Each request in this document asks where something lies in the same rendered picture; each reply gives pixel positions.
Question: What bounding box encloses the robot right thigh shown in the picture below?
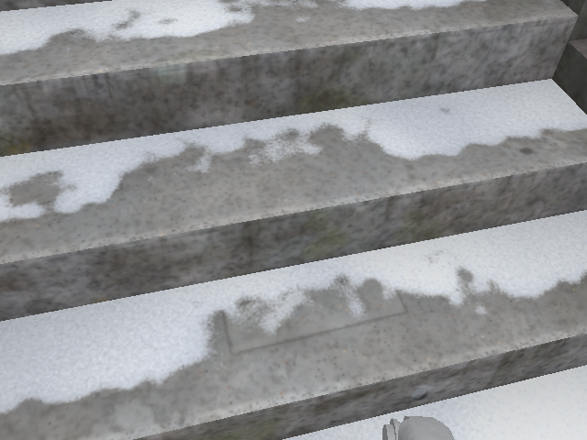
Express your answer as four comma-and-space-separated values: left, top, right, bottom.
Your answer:
382, 416, 455, 440

